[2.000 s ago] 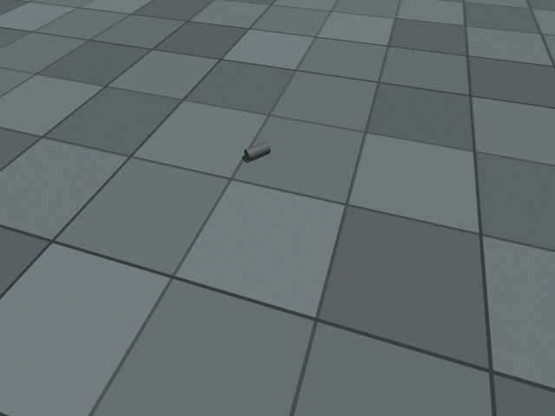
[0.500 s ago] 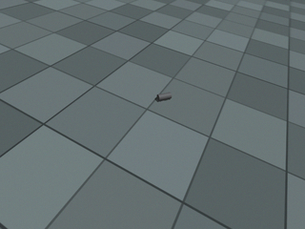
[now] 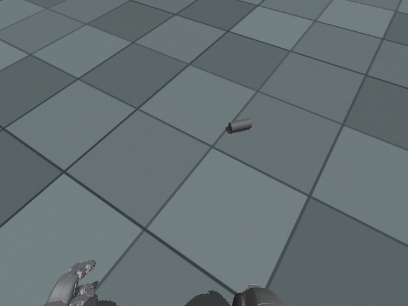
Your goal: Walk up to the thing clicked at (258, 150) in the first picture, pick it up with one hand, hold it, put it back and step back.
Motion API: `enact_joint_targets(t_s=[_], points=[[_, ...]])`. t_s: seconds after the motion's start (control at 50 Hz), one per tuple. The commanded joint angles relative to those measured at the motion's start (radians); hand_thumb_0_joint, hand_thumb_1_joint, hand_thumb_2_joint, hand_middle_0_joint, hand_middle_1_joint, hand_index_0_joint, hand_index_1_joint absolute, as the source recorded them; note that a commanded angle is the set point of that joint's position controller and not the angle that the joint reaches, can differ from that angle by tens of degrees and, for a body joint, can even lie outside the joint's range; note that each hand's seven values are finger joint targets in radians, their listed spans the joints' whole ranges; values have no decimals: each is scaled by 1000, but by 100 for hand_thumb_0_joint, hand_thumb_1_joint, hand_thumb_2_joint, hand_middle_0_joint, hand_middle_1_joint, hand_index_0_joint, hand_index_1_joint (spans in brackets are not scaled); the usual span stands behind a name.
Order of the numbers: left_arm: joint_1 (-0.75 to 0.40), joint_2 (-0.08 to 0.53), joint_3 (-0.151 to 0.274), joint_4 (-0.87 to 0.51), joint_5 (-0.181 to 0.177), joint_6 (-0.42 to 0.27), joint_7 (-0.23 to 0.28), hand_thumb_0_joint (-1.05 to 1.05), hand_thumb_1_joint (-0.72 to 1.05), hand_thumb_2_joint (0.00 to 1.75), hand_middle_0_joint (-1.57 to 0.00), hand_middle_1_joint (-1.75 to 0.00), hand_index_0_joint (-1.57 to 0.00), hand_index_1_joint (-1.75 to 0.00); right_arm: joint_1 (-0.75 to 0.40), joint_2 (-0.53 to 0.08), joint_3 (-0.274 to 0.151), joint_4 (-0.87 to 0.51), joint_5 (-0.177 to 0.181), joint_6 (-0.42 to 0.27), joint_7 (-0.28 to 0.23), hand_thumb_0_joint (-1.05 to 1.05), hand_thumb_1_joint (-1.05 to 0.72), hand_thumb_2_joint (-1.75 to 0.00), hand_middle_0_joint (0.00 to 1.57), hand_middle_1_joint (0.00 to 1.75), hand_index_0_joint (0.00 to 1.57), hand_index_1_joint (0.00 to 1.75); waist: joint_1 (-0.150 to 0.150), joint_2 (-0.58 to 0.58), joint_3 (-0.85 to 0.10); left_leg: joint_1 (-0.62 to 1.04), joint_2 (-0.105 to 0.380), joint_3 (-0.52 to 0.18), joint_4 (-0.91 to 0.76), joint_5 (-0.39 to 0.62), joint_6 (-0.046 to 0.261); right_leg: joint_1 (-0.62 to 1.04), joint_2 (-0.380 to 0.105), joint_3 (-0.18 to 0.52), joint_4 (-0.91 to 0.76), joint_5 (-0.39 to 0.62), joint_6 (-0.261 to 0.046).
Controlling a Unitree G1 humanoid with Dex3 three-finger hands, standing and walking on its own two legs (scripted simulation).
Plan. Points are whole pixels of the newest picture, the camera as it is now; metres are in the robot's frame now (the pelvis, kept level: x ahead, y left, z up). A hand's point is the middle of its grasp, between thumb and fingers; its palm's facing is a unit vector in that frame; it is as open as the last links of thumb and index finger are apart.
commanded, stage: walk up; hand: left
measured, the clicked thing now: (240, 125) +1.20 -0.20 -0.71
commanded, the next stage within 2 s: none
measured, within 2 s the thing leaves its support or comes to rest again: neither
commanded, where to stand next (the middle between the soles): +0.86 -0.49 m, yaw +10 degrees
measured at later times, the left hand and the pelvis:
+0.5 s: hand (136, 258) +0.25 +0.19 -0.16, palm faces +0.00 -0.97 -0.26, open 7.4 cm; pelvis +0.23 -0.07 +0.01, yaw +3 degrees
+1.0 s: hand (196, 171) +0.46 +0.05 -0.10, palm faces +0.07 -0.93 -0.37, open 7.4 cm; pelvis +0.40 -0.24 +0.01, yaw +3 degrees
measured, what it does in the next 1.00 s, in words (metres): walks ahead: left foot, then right foot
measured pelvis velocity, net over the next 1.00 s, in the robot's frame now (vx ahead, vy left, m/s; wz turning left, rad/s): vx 0.40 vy -0.24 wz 0.06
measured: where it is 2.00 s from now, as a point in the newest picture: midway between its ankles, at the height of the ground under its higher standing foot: (295, 191)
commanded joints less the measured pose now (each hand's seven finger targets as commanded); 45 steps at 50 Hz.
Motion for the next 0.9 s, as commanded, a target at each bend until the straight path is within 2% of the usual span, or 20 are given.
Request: enact_joint_targets(t_s=[0.0, 0.04, 0.08, 0.14, 0.26, 0.32, 0.34, 0.36, 0.38, 0.4, 0.46, 0.5, 0.64, 0.72, 0.76, 0.8, 0.82, 0.84, 0.86, 0.88], points=[[169, 312, 101, -53, -20, -16, 54, 0, 90, 90, -20, -30, -20, -30, 28, -248, -53, -72, 24, -52, -20, 0, -90, -90, 20, 30, 20, 30, 122, -164, -219, -500, -24, -20, 410, 96, 58, 533, -319, 472, -407, -102, -190], [141, 245, 73, -62, -15, -31, 61, 0, 90, 90, -20, -30, -20, -30, 62, -210, -46, -58, 26, -47, -2, 0, -90, -90, 20, 30, 20, 30, 66, -141, -134, -443, 0, 1, 287, 161, 57, 391, -220, 246, -362, 174, -134], [154, 230, 67, -60, -12, -39, 60, 0, 90, 90, -20, -30, -20, -30, 63, -197, -48, -57, 16, -37, 7, 0, -90, -90, 20, 30, 20, 30, 54, -134, -97, -421, -9, 5, 201, 198, 40, 342, -183, 152, -358, 328, -115], [134, 218, 54, -106, -5, -48, 48, 0, 90, 90, -20, -30, -20, -30, 4, -180, -51, -80, 6, -25, 22, 0, -90, -90, 20, 30, 20, 30, 46, -118, -29, -423, 0, 54, 18, 238, 9, 261, -168, 95, -419, 240, -143], [167, 224, 46, -139, 10, -24, 27, 0, 90, 90, -20, -30, -20, -30, -57, -170, -58, -106, 15, -34, 20, 0, -90, -90, 20, 30, 20, 30, 78, -106, -63, -212, -15, 163, -286, 429, 3, 210, -153, 71, -362, 84, -119], [194, 224, 37, -155, 10, -12, 32, 0, 90, 90, -20, -30, -20, -30, 67, -206, -77, -82, 6, -40, -3, 0, -90, -90, 20, 30, 20, 30, 0, 1, -131, 33, -63, 173, -353, 365, 43, 142, -130, 39, -126, 257, -88], [221, 192, 25, -163, 6, -11, 40, 0, 90, 90, -20, -30, -20, -30, 156, -250, -92, -68, -8, -45, -15, 0, -90, -90, 20, 30, 20, 30, -48, 94, -175, 158, -13, 99, -407, 300, 86, 68, -80, 4, 93, 266, -52], [285, 146, 17, -167, 0, -8, 44, 0, 90, 90, -20, -30, -20, -30, 214, -336, -117, -73, -29, -45, -28, 0, -90, -90, 20, 30, 20, 30, -69, 279, -248, 309, 235, -291, -484, 158, 189, -145, 20, -27, 388, -94, 4], [319, 179, 27, -155, 6, 6, 47, 0, 90, 90, -20, -30, -20, -30, 194, -376, -125, -113, -19, -45, -39, 0, -90, -90, 20, 30, 20, 30, -48, 203, -270, 306, 430, -674, -602, 38, 260, -250, 82, 99, 559, -407, 36], [297, 301, 54, -147, 11, 24, 55, 0, 90, 90, -20, -30, -20, -30, 140, -376, -134, -120, 17, -41, -45, 0, -90, -90, 20, 30, 20, 30, -51, 100, -258, 279, 491, -736, -638, -48, 319, -270, 9, 214, 656, -347, 8], [246, 259, 50, -119, 2, 17, 42, 0, 90, 90, -20, -30, -20, -30, 11, -275, -82, -137, 21, -50, -46, 0, -90, -90, 20, 30, 20, 30, -4, -16, -128, -4, 289, -271, -654, 281, 174, -145, -32, 244, 581, -189, 13], [293, 244, 54, -102, 0, 27, 32, 0, 90, 90, -20, -30, -20, -30, -9, -279, -78, -125, 22, -60, -35, 0, -90, -90, 20, 30, 20, 30, 24, 48, -103, -94, 246, -117, -626, 343, 176, -88, -50, 205, 543, -176, 21], [164, 197, 49, -122, 0, 40, -8, 0, 90, 90, -20, -30, -20, -30, -3, -340, -94, -106, -4, -77, -12, 0, -90, -90, 20, 30, 20, 30, -2, 183, -43, -147, 182, 52, -625, 302, 172, -79, -109, 99, 170, -62, 40], [179, 218, 65, -86, -3, 33, -12, 0, 90, 90, -20, -30, -20, -30, -75, -356, -99, -109, -7, -61, -9, 0, -90, -90, 20, 30, 20, 30, 30, 199, -92, -226, 186, 68, -578, 140, 143, 111, -85, 38, 27, -29, 19], [249, 233, 78, -49, 3, 29, -8, 0, 90, 90, -20, -30, -20, -30, -118, -344, -97, -115, -6, -46, -13, 0, -90, -90, 20, 30, 20, 30, 86, 156, -121, -291, 184, 91, -474, 78, 125, 250, -53, -20, -30, -26, 13], [394, 332, 119, 1, 22, 9, 12, 0, 90, 90, -20, -30, -20, -30, -38, -211, -54, -105, -12, -28, -20, 0, -90, -90, 20, 30, 20, 30, 163, -231, -180, -455, 52, 203, 23, 41, 75, 449, -75, 122, -193, -305, -19], [412, 396, 126, -23, 27, -3, 27, 0, 90, 90, -20, -30, -20, -30, -23, -136, -23, -121, 0, -22, -23, 0, -90, -90, 20, 30, 20, 30, 180, -411, -117, -655, -72, 146, 243, -97, 32, 429, -251, 484, -396, -519, -57], [315, 427, 121, -55, 14, -2, 33, 0, 90, 90, -20, -30, -20, -30, -47, -220, -49, -120, 5, -13, -33, 0, -90, -90, 20, 30, 20, 30, 141, -351, -93, -686, -41, 84, 338, -54, 27, 382, -334, 654, -525, -597, -124], [246, 430, 120, -78, 1, -2, 38, 0, 90, 90, -20, -30, -20, -30, -41, -258, -60, -97, 4, -13, -37, 0, -90, -90, 20, 30, 20, 30, 111, -317, -58, -659, 8, 49, 351, -12, 31, 301, -348, 667, -544, -615, -138], [228, 390, 106, -90, -7, -5, 43, 0, 90, 90, -20, -30, -20, -30, -55, -266, -58, -72, 18, -16, -33, 0, -90, -90, 20, 30, 20, 30, 97, -275, -48, -619, 24, 9, 309, 46, 35, 253, -302, 557, -513, -529, -126]])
